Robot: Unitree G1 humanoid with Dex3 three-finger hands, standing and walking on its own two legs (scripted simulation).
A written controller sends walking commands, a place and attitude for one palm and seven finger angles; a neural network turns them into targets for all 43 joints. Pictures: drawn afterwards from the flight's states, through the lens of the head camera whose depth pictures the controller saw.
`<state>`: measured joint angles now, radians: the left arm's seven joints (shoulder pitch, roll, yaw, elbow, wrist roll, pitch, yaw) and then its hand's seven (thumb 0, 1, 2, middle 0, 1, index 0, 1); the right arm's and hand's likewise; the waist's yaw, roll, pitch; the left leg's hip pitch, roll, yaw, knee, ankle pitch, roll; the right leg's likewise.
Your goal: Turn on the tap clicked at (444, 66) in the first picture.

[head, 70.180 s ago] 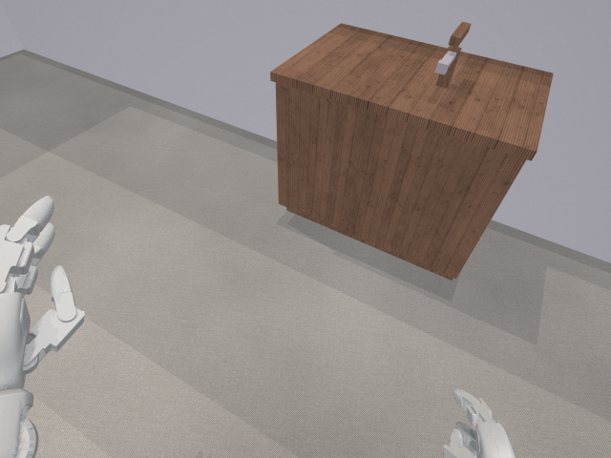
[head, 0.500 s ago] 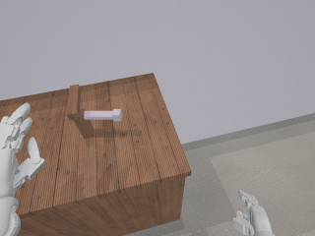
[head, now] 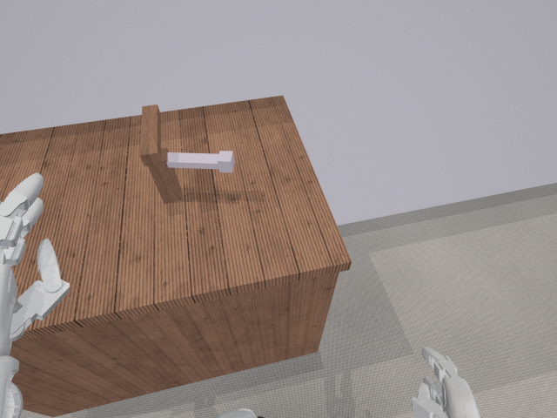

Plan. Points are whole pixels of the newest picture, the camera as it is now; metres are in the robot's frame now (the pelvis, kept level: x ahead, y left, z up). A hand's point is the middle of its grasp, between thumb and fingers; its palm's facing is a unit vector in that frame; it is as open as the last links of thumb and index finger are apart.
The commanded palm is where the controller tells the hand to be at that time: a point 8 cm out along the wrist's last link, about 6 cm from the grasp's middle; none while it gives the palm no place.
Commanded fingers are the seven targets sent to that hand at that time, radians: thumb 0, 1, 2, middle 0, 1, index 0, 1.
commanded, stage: step back with the hand held close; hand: left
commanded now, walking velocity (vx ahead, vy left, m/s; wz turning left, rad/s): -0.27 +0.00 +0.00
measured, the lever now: (226, 161) +0.53 +0.14 +0.04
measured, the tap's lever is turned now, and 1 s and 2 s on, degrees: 74 74 74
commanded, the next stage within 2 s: stop stepping back and stand still in 0.72 s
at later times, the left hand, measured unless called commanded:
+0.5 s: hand (14, 338) +0.16 +0.25 +0.17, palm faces +0.38 -0.80 -0.47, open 7.4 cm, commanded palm +0.11 +0.28 +0.19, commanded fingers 0.00 0.90 0.90 -0.20 -0.30 -0.20 -0.30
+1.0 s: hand out of the picture +0.01 +0.24 +0.17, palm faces +0.37 -0.81 -0.45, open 7.4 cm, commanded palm -0.03 +0.27 +0.19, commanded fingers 0.00 0.90 0.90 -0.20 -0.30 -0.20 -0.30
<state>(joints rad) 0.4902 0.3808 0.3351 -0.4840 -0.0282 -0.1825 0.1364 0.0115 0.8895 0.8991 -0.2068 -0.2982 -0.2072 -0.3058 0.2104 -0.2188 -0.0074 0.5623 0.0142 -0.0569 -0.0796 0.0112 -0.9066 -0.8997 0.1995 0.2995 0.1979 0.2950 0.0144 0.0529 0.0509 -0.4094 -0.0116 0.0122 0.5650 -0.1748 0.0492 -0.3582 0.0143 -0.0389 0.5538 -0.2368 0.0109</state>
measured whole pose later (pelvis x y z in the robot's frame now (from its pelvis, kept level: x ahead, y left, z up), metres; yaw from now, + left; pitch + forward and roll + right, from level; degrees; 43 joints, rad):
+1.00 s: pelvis -0.19 -0.01 +0.00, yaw +0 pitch -1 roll +0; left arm 0.53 0.40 0.37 -0.53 -0.05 -0.17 0.13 0.01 0.89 0.90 -0.21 -0.30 -0.21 -0.31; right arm 0.24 -0.20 -0.02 0.57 0.01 -0.11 -0.04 0.01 -0.91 -0.90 0.20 0.30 0.20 0.29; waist 0.01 -0.01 0.05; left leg -0.36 0.04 0.01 0.61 -0.27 -0.01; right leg -0.34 0.00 -0.01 0.59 -0.31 0.01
